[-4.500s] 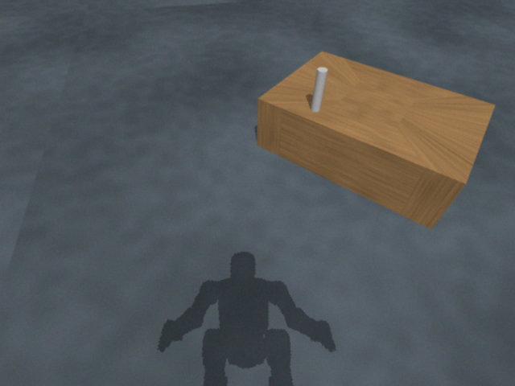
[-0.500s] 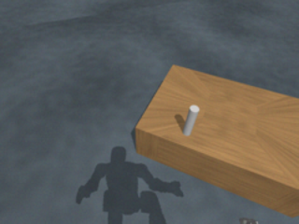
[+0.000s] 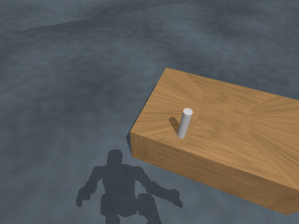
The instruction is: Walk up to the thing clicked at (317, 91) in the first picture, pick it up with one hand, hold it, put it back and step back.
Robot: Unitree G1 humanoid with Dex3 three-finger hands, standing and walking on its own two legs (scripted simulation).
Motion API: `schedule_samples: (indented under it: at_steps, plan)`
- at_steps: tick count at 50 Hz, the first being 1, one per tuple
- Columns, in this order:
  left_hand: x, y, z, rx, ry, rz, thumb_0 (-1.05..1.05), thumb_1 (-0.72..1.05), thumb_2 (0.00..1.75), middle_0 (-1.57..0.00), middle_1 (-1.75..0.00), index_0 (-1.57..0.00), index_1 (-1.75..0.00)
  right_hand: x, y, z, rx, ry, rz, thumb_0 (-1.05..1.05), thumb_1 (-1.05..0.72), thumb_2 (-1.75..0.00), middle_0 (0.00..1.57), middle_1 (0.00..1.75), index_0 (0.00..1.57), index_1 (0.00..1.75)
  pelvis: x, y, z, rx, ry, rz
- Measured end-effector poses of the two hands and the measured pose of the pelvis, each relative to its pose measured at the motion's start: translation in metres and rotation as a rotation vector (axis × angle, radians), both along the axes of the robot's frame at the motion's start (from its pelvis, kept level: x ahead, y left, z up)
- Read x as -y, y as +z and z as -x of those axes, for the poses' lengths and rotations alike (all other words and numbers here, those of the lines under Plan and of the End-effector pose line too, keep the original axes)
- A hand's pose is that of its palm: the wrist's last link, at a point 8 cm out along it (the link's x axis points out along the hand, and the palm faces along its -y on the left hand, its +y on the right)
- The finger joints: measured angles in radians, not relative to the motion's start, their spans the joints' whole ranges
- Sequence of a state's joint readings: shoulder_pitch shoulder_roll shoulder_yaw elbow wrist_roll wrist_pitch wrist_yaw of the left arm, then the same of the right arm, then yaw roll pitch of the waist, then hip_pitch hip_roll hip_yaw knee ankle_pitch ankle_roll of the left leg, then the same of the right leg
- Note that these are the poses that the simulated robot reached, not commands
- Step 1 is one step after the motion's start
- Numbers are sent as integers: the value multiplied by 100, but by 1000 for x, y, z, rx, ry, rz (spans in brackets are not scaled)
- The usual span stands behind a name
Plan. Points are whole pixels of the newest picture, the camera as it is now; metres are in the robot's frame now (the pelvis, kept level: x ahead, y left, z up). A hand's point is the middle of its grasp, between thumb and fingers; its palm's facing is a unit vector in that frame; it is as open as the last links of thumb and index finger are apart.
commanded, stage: walk up
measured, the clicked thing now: (184, 124) +0.68 -0.22 -0.34
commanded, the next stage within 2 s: stand in 0.34 s
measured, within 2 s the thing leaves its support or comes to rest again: neither
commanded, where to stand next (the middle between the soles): +0.05 -0.03 m, yaw +1 degrees
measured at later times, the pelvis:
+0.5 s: pelvis +0.01 +0.01 +0.00, yaw +0 degrees
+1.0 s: pelvis +0.01 +0.01 +0.00, yaw +1 degrees
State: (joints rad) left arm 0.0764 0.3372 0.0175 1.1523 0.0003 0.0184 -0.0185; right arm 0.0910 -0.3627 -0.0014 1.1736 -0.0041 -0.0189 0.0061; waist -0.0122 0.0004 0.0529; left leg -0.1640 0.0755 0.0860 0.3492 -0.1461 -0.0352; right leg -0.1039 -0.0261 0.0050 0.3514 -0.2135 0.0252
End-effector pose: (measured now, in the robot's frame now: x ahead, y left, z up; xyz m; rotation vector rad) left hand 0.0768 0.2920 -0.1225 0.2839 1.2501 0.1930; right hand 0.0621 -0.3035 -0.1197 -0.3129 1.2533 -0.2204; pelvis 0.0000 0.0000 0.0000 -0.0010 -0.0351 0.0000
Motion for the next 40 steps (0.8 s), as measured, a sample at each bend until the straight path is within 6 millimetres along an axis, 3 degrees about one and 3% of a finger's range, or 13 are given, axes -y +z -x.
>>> schedule_samples:
  at_steps: [25,40]
  plan:
    - [-12,4,-5,20,-2,-20,0,91,90,-20,-30,-20,-30,-14,3,-30,50,22,-14,1,-90,-89,20,30,20,30,-8,1,-7,2,2,0]
    - [-19,4,9,-9,7,-30,0,91,90,-20,-30,-20,-30,-19,1,-24,20,21,-26,1,-90,-89,20,30,20,30,-11,1,-7,-1,9,0]
